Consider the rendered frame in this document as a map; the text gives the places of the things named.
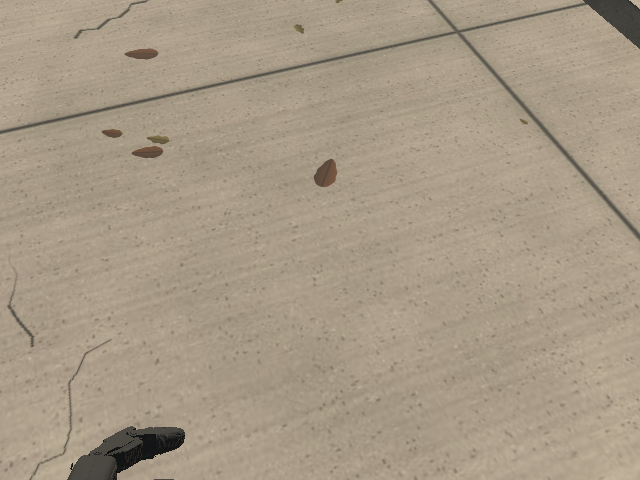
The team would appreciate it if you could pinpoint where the robot left hand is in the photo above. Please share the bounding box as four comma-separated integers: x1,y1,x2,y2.
67,426,185,480

